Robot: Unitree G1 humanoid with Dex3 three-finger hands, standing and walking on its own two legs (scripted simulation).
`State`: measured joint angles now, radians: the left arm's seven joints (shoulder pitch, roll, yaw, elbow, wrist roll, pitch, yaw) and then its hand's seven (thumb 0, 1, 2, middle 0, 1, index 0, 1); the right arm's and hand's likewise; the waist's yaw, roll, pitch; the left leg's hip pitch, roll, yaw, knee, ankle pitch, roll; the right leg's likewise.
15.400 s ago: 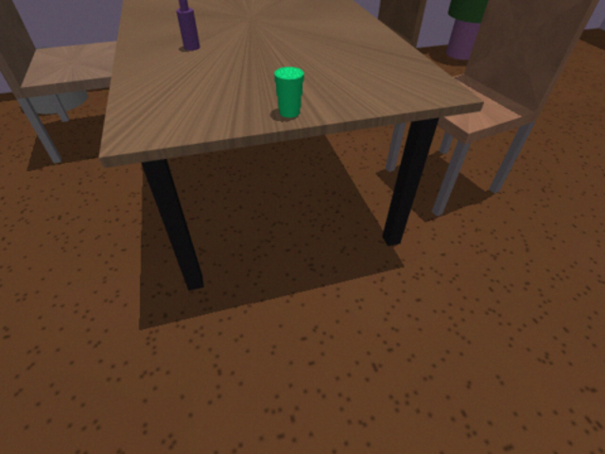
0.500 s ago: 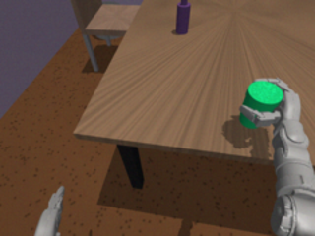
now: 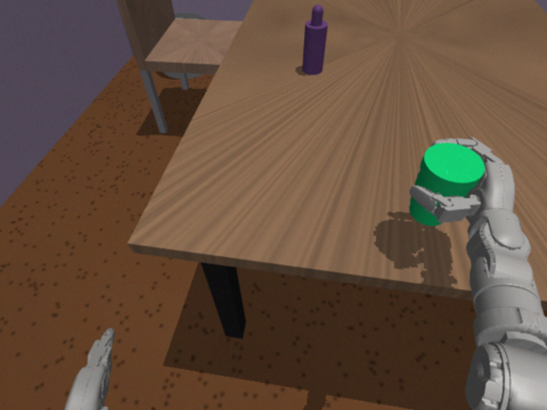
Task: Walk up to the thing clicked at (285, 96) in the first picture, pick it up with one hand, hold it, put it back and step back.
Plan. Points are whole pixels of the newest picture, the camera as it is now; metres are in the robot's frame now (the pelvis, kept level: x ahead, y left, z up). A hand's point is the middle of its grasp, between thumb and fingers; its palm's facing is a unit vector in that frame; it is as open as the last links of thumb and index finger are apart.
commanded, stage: lift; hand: right
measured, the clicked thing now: (439, 188) +0.44 -0.21 +0.10
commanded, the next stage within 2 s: hold in 1.38 s
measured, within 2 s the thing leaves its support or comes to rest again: neither
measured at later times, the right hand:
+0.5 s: hand (467, 170) +0.40 -0.20 +0.18, palm faces +0.15 +0.99 +0.00, open 10.1 cm
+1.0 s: hand (484, 167) +0.35 -0.18 +0.24, palm faces +0.15 +0.99 -0.01, open 10.1 cm
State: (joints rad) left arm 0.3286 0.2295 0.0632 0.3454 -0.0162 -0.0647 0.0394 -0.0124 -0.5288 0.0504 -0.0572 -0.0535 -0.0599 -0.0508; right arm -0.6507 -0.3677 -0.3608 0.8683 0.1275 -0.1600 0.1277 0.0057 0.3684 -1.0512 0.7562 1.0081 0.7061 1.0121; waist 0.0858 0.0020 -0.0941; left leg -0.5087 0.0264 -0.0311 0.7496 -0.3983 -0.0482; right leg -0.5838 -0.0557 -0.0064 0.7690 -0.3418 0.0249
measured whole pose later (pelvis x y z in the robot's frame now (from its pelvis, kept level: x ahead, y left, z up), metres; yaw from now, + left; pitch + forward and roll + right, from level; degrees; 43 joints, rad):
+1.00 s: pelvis -0.01 +0.01 +0.02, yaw -1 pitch -1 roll +0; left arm 0.28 0.23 0.08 0.53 -0.03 -0.09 0.04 -0.01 -0.52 0.04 -0.04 -0.05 -0.05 -0.04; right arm -0.42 -0.27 -0.27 0.13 0.20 0.38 0.05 0.01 0.38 -1.07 0.75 1.02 0.71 1.02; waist 0.00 -0.06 -0.08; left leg -0.25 0.04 -0.01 0.60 -0.33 -0.04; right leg -0.32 -0.04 0.01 0.58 -0.25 0.04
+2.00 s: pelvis -0.01 +0.01 +0.02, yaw -2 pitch -2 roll +0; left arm 0.24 0.23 0.11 0.60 -0.04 -0.15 0.03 -0.01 -0.53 0.04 -0.05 -0.05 -0.06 -0.05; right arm -0.37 -0.26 -0.31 -0.12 0.22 0.63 0.04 0.01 0.39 -1.07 0.75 1.02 0.71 1.02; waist -0.01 -0.07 -0.09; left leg -0.18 0.05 0.00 0.54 -0.32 -0.04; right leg -0.26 -0.03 0.02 0.54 -0.24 0.03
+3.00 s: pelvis -0.01 +0.01 +0.02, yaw -2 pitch -3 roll +0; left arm 0.24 0.23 0.10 0.65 -0.04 -0.18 0.03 -0.01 -0.52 0.04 -0.05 -0.05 -0.06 -0.05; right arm -0.38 -0.26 -0.30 -0.16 0.23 0.66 0.05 0.00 0.40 -1.09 0.75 1.04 0.70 1.03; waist -0.01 -0.07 -0.07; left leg -0.18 0.04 0.01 0.54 -0.31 -0.04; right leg -0.25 -0.04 0.02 0.53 -0.22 0.03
